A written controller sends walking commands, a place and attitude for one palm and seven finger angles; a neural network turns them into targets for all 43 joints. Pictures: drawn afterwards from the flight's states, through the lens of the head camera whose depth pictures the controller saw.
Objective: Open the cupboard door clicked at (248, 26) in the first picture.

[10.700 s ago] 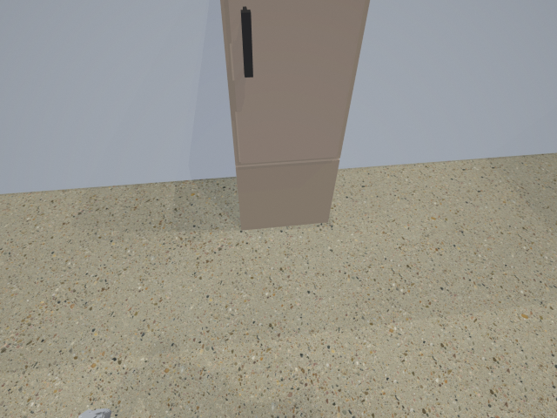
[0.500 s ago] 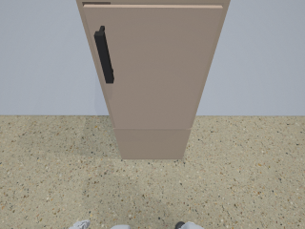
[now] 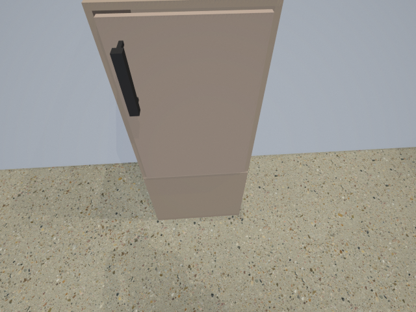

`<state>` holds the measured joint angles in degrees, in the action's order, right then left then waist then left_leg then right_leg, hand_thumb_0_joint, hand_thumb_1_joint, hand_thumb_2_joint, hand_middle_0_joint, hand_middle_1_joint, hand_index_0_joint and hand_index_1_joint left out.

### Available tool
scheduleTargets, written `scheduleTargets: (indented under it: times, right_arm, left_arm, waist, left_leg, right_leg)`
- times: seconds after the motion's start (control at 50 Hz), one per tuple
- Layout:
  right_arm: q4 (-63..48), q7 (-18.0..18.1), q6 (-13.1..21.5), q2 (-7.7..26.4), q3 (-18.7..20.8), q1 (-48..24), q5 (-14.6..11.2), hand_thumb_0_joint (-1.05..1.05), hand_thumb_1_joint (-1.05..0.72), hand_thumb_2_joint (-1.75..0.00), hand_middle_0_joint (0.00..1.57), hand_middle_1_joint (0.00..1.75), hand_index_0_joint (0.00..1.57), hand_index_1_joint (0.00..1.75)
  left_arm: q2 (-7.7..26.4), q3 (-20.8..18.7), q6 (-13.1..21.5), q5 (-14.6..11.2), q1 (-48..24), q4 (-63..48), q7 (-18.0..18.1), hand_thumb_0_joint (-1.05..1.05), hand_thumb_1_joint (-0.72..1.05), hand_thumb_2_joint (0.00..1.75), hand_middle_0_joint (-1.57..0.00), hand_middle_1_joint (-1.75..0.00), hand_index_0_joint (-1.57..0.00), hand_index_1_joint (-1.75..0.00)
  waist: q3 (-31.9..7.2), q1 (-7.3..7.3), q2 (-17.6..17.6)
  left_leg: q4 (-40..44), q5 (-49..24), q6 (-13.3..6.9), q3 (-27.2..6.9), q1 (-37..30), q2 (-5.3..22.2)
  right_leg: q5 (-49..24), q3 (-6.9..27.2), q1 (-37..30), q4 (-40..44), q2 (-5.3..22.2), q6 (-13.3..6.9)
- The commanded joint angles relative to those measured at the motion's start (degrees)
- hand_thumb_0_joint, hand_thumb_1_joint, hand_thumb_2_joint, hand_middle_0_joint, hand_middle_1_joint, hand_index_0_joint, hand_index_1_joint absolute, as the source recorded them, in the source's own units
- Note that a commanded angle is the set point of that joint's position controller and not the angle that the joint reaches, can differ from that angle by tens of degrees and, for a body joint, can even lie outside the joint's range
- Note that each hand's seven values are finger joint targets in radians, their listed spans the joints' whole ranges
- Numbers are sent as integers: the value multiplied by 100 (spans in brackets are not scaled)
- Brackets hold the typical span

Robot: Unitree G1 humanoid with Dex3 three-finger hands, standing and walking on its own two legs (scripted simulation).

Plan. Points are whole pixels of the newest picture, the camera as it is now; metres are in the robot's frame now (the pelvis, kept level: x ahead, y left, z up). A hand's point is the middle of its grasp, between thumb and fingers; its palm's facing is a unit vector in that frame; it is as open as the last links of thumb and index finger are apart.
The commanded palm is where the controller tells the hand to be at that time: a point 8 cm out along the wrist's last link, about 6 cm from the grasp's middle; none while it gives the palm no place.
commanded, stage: come to a stop and stand still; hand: left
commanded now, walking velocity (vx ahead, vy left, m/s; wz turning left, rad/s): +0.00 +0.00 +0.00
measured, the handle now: (128, 80) +0.60 +0.23 +0.12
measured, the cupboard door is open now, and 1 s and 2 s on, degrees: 0 0 0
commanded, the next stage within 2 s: look again from close up in 0.52 s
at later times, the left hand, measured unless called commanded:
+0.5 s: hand out of the picture +0.03 +0.14 -0.16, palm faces +0.07 -0.97 -0.24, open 7.3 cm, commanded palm none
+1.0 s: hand out of the picture +0.02 +0.16 -0.17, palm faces +0.07 -0.98 -0.21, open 7.4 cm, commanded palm none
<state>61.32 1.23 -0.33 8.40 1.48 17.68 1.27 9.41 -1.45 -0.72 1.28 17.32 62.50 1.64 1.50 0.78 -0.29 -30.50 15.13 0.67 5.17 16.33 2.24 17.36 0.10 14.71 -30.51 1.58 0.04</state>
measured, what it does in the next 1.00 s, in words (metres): stands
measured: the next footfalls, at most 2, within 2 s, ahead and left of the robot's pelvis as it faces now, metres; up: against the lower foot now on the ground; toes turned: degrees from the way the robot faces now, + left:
right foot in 1.76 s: +0.17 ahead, -0.12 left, +0.00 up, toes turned +0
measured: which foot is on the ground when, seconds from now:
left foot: down 0.00-1.00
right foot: down 0.00-1.00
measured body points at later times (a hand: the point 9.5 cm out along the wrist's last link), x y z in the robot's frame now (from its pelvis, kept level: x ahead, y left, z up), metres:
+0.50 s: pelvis +0.03 -0.04 +0.00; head +0.03 -0.06 +0.45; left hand +0.03 +0.20 -0.15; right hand +0.03 -0.25 -0.17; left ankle +0.01 +0.13 -0.73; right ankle -0.01 -0.12 -0.73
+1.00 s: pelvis +0.03 -0.02 +0.00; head +0.04 -0.02 +0.45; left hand +0.02 +0.21 -0.15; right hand +0.04 -0.24 -0.16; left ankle +0.01 +0.13 -0.73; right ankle -0.01 -0.12 -0.73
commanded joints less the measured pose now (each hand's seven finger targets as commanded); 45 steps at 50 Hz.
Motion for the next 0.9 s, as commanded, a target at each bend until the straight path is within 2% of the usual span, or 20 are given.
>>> scheduleTargets:
  times: [0.0,0.02,0.04,0.06,0.1,0.16,0.24,0.3,0.4,0.48,0.56,0.68,0.76,0.88]
  right_arm:
    - [-453,-137,107,183,18,398,11,0,-90,-90,20,30,20,30]
    - [-380,-102,147,297,11,421,8,0,-90,-90,20,30,20,30]
    - [-347,-62,169,393,2,506,-4,0,-90,-90,20,30,20,30]
    - [-326,-36,177,417,3,505,-14,0,-90,-90,20,30,20,30]
    - [-275,-7,174,400,-35,419,2,0,-90,-90,20,30,20,30]
    - [-237,23,154,366,-76,364,-11,0,-90,-90,20,30,20,30]
    - [-151,44,155,350,-90,406,-21,0,-90,-90,20,30,20,30]
    - [-86,55,155,359,-93,379,-27,0,-90,-90,20,30,20,30]
    - [0,63,154,414,-99,327,-28,0,-90,-90,20,30,20,30]
    - [10,77,164,410,-91,229,-34,0,-90,-90,20,30,20,30]
    - [8,84,159,467,-93,125,-46,0,-90,-90,20,30,20,30]
    - [94,100,176,487,-88,96,-42,0,-90,-90,20,30,20,30]
    - [88,106,177,545,-85,45,-46,0,-90,-90,20,30,20,30]
    - [125,105,182,541,-92,3,-42,0,-90,-90,20,30,20,30]
  left_arm:
    - [865,-17,227,33,129,-343,47,0,90,90,-20,-30,-20,-30]
    - [747,-33,274,-3,168,-328,57,0,90,90,-20,-30,-20,-30]
    - [585,-10,295,-33,103,-296,70,0,90,90,-20,-30,-20,-30]
    - [528,9,276,-44,63,-312,67,0,90,90,-20,-30,-20,-30]
    - [496,0,255,-37,65,-300,61,0,90,90,-20,-30,-20,-30]
    - [563,-11,264,-48,164,-252,52,0,90,90,-20,-30,-20,-30]
    - [616,-21,295,-52,256,-215,59,0,90,90,-20,-30,-20,-30]
    - [629,-31,296,-47,228,-218,69,0,90,90,-20,-30,-20,-30]
    - [653,-53,282,-47,206,-239,67,0,90,90,-20,-30,-20,-30]
    - [666,-74,285,-39,255,-216,62,0,90,90,-20,-30,-20,-30]
    - [692,-75,283,-42,296,-178,57,0,90,90,-20,-30,-20,-30]
    - [639,-71,260,-32,301,-143,51,0,90,90,-20,-30,-20,-30]
    - [641,-62,247,-36,298,-103,44,0,90,90,-20,-30,-20,-30]
    - [615,-55,226,-30,260,-91,38,0,90,90,-20,-30,-20,-30]
  waist:
    - [-329,192,-30]
    - [-471,182,-588]
    - [-510,204,-772]
    - [-406,169,-494]
    - [108,91,95]
    - [412,22,22]
    - [280,4,-301]
    - [304,0,-248]
    - [239,-17,-182]
    - [113,-41,-100]
    - [63,-68,-201]
    - [77,-72,135]
    - [56,-86,88]
    - [240,-114,48]
  left_leg:
    - [-275,336,-83,-47,-381,-115]
    - [-326,-93,-130,-239,-314,28]
    - [-249,-293,-163,-319,-326,152]
    - [-106,-401,-168,-350,-364,203]
    - [72,-581,-169,-427,-172,292]
    - [151,-592,-136,-400,-15,280]
    - [142,-674,-90,-332,-179,244]
    - [226,-760,-69,-325,-273,253]
    - [357,-876,-70,-348,-389,302]
    - [395,-993,-61,-310,-502,319]
    - [361,-994,-42,-295,-487,302]
    - [452,-1323,-79,-353,-675,392]
    - [493,-1257,-88,-376,-664,396]
    - [613,-1199,-133,-439,-617,407]
  right_leg:
    - [953,592,437,1115,754,-542]
    - [299,526,226,848,522,-478]
    - [-73,456,117,712,465,-442]
    - [-154,372,108,643,440,-389]
    - [-191,313,285,541,345,-335]
    - [-591,363,204,625,375,-342]
    - [-1334,427,-22,702,457,-346]
    - [-1696,379,-93,679,457,-327]
    - [-1656,313,-185,674,409,-310]
    - [-1977,315,-342,666,426,-312]
    - [-2219,330,-460,699,476,-302]
    - [-2068,242,-392,625,381,-287]
    - [-1918,237,-404,639,406,-275]
    - [-1577,199,-301,684,382,-250]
